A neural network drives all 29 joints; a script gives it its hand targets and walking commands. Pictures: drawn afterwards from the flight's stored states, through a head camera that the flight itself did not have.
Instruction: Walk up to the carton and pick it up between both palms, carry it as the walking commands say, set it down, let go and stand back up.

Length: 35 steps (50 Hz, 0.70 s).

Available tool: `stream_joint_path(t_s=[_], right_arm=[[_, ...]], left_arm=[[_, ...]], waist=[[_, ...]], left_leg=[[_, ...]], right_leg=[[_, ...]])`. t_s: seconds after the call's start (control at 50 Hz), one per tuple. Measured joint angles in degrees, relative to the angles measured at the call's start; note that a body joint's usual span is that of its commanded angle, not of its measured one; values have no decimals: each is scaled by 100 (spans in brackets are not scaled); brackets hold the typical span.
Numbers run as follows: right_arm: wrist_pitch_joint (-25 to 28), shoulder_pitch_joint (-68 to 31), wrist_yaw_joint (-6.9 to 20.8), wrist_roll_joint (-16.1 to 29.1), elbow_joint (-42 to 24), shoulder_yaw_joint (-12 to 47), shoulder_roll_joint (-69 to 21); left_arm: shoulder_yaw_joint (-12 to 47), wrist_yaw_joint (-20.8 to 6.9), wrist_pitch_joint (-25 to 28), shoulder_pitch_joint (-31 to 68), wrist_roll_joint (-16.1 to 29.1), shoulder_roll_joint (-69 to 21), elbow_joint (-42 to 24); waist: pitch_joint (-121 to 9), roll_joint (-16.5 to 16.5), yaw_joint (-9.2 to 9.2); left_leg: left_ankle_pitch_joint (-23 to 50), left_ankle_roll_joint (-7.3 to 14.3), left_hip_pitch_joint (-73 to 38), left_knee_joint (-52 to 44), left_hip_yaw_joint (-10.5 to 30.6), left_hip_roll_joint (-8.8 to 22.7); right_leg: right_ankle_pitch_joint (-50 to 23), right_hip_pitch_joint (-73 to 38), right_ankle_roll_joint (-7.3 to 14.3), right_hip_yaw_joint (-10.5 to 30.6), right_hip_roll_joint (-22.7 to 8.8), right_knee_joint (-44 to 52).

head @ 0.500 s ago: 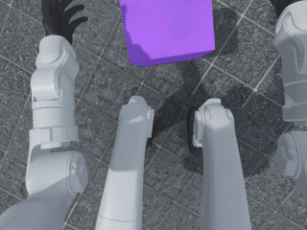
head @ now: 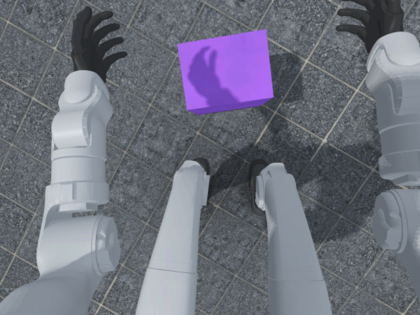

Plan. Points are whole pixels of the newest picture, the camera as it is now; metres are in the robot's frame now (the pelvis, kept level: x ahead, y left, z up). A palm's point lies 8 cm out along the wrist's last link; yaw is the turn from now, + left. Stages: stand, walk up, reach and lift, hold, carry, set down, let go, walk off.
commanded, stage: set down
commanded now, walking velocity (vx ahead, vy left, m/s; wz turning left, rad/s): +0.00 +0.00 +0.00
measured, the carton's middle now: (225, 80) +0.51 +0.04 -0.51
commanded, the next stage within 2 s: let go in 0.04 s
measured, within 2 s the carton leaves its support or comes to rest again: neither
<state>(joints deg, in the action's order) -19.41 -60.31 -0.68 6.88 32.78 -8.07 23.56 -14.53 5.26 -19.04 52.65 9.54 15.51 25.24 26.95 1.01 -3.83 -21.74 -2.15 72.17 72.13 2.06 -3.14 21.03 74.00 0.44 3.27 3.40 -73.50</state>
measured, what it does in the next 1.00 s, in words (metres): rises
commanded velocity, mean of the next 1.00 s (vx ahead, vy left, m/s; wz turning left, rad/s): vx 0.00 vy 0.00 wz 0.00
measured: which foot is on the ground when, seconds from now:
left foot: down 0.00-1.00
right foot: down 0.00-1.00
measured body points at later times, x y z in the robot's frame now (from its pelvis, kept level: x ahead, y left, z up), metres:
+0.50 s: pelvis +0.10 +0.00 +0.09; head +0.29 -0.02 +0.49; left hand +0.41 +0.23 -0.02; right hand +0.43 -0.21 -0.02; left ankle +0.11 +0.13 -0.60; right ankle +0.12 -0.10 -0.60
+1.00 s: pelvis +0.17 +0.00 +0.14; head +0.22 +0.00 +0.59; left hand +0.33 +0.24 +0.06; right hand +0.34 -0.24 +0.06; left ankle +0.11 +0.13 -0.60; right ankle +0.12 -0.10 -0.60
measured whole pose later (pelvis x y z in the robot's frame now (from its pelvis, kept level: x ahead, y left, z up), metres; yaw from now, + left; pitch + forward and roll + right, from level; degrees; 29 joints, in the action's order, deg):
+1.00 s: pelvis +0.17 +0.00 +0.14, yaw +0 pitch +6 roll +1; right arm 1.0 13.5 1.1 -0.7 25.2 -2.7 11.1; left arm -3.2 -3.8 1.4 -15.8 0.5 12.3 25.5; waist -0.2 0.7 0.5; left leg -15.5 -0.5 11.7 21.1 3.8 -1.3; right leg 16.2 13.9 1.3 3.7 2.3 -24.2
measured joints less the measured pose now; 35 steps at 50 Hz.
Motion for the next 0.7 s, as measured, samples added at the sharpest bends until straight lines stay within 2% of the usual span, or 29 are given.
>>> stream_joint_path(t_s=[0.18,0.26,0.34,0.42,0.54,0.7], right_arm=[[450,642,-182,-554,681,-221,-722],[563,1308,-340,-703,511,-247,-1069],[709,2348,-430,-841,242,-104,-1325],[980,3321,-374,-924,69,4,-1390],[1477,4304,-234,-888,-190,86,-1302],[1885,5683,-14,-901,-317,292,-1244]], left_arm=[[23,-389,577,-514,-553,-157,952],[142,-593,714,-1046,-760,-150,1041],[364,-823,836,-1982,-957,-203,943],[485,-955,1029,-2879,-1122,-307,909],[651,-1034,1496,-3897,-971,-363,627],[854,-987,1913,-5267,-951,-512,419]], waist=[[-1351,51,107],[-2006,55,199],[-2581,-6,268],[-2745,-123,247],[-2806,-272,250],[-3000,-187,322]], left_leg=[[73,-17,164,-451,58,10],[78,-6,120,-721,81,-3],[101,26,-279,-1214,103,-3],[171,68,-1057,-1875,103,53],[258,111,-2135,-2706,82,122],[321,133,-3615,-3694,66,139]], right_leg=[[-56,156,26,-35,-17,443],[-37,112,31,-45,-45,689],[-37,-292,46,-43,-74,1167],[-128,-1078,47,-13,-56,1860],[-245,-2159,30,45,-36,2723],[-244,-3574,50,101,-73,3578]])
